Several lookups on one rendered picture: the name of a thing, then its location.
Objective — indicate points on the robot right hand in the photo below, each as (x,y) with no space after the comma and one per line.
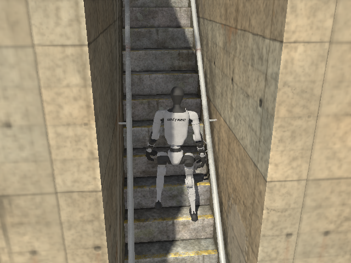
(201,159)

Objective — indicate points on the left robot forearm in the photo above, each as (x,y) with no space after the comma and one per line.
(150,144)

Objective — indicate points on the right robot forearm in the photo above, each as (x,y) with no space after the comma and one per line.
(200,147)

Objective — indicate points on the right robot shin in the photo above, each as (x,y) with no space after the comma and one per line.
(192,196)

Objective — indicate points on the robot right upper arm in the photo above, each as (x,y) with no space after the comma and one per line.
(195,124)

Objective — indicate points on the robot left hand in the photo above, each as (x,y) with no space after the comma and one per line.
(152,153)

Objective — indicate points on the left robot thigh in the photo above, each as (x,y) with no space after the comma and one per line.
(162,160)

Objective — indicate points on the robot left upper arm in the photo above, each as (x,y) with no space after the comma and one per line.
(157,123)

